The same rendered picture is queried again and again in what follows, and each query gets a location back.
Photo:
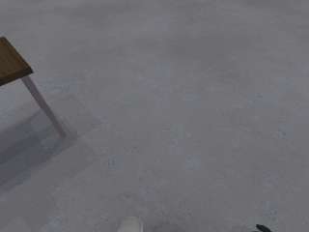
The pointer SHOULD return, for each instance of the table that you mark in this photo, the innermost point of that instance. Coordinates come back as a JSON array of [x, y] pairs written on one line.
[[13, 67]]

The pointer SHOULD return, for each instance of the robot left thigh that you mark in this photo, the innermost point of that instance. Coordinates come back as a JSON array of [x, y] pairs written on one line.
[[130, 224]]

